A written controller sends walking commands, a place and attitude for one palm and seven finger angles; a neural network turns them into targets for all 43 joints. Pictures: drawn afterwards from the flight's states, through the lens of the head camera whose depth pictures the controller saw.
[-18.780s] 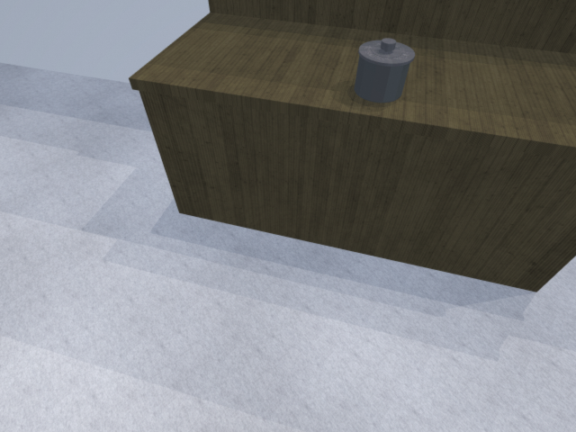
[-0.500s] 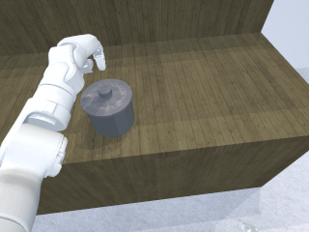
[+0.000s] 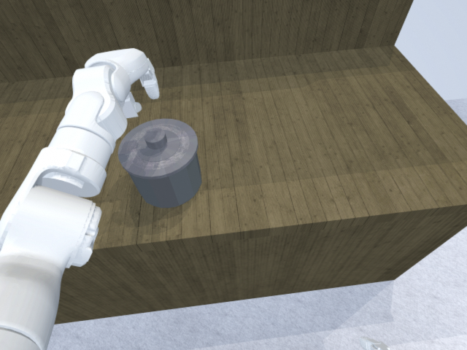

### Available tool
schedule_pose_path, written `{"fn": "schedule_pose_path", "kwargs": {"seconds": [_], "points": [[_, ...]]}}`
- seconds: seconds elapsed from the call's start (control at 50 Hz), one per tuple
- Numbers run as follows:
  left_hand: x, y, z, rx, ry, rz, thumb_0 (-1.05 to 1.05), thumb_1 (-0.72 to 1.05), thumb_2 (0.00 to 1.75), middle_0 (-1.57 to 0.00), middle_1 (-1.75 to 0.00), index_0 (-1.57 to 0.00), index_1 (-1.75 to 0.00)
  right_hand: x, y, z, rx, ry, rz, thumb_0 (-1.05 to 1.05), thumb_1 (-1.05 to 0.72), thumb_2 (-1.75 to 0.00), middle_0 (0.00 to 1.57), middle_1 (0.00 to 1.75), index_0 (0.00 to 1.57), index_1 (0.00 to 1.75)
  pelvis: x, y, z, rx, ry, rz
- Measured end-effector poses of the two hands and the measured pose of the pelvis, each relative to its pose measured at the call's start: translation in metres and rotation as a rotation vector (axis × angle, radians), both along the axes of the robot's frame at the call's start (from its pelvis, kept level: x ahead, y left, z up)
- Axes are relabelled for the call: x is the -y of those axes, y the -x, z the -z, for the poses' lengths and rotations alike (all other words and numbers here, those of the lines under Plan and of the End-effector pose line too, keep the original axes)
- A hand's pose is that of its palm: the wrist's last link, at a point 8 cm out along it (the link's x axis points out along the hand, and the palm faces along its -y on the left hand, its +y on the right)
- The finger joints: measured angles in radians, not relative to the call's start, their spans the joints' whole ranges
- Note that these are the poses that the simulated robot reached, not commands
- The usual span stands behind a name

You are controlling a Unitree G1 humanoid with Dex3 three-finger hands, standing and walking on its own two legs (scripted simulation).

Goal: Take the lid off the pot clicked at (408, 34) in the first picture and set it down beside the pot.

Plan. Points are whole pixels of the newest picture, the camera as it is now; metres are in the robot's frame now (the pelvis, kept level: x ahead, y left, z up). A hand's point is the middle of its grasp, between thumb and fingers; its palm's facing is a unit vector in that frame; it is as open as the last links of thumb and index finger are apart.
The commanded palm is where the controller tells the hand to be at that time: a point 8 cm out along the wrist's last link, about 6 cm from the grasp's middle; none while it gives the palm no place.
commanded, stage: open the fingers wide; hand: left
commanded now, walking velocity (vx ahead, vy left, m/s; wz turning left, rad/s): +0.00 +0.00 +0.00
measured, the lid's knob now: (155, 138) +0.50 +0.16 +0.07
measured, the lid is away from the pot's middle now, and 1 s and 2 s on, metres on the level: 0.00 0.00 0.00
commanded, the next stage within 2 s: raise the empty hand in 0.08 s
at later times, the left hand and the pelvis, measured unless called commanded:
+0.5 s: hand (121, 85) +0.48 +0.17 +0.21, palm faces -0.22 -0.08 -0.97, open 9.8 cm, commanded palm +0.46 +0.17 +0.27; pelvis +0.00 +0.00 +0.00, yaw +1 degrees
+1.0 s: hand (109, 50) +0.48 +0.17 +0.27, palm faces -0.19 -0.09 -0.98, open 9.9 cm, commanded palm +0.46 +0.17 +0.32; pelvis -0.01 +0.00 +0.00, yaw +1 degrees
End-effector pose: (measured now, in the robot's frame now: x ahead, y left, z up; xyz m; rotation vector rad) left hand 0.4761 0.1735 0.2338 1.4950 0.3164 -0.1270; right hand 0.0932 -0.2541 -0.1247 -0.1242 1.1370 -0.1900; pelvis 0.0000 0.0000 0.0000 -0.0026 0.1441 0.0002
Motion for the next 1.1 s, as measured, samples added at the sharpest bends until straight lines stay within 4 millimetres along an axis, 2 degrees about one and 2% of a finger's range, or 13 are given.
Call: {"fn": "schedule_pose_path", "kwargs": {"seconds": [0.22,0.38,0.66,0.9,1.02,1.1], "points": [[-0.002,0.002,-0.001,0.014,0.008,0.008,0.00,0.03,1.10,-0.86,-0.39,-0.77,-0.36,-0.002,-0.011,-0.003,0.023,0.000,-0.011,0.00,-0.90,-0.90,0.20,0.30,0.20,0.30,-0.001,-0.002,0.000,0.002,0.002,-0.001],[-0.005,0.005,-0.017,0.045,0.005,-0.011,0.00,-0.10,1.15,-0.82,-0.26,-0.77,-0.24,-0.007,-0.018,-0.004,0.041,-0.011,-0.029,0.00,-0.90,-0.90,0.20,0.30,0.20,0.30,-0.002,-0.001,0.000,0.009,0.002,-0.006],[0.005,0.013,-0.055,0.074,0.000,-0.028,0.00,-0.14,1.16,-0.81,-0.22,-0.77,-0.21,-0.013,-0.020,-0.003,0.070,-0.034,-0.048,0.00,-0.90,-0.90,0.20,0.30,0.20,0.30,-0.002,0.004,0.000,0.025,-0.003,-0.010],[0.002,0.009,-0.080,0.081,-0.012,-0.062,0.00,-0.14,1.16,-0.81,-0.22,-0.77,-0.21,-0.001,-0.002,-0.003,0.038,-0.004,-0.029,0.00,-0.90,-0.90,0.20,0.30,0.20,0.30,0.001,0.008,-0.001,0.024,-0.005,-0.012],[0.000,0.005,-0.090,0.086,-0.008,-0.075,0.00,-0.14,1.16,-0.81,-0.22,-0.77,-0.21,0.005,0.007,-0.003,0.012,0.007,-0.011,0.00,-0.90,-0.90,0.20,0.30,0.20,0.30,0.002,0.006,-0.001,0.019,-0.003,-0.009],[-0.003,0.003,-0.086,0.076,0.002,-0.076,0.00,-0.14,1.16,-0.81,-0.22,-0.76,-0.21,0.007,0.009,-0.003,0.006,-0.001,-0.004,0.00,-0.90,-0.90,0.20,0.30,0.20,0.30,0.002,0.004,-0.001,0.015,-0.003,-0.003]]}}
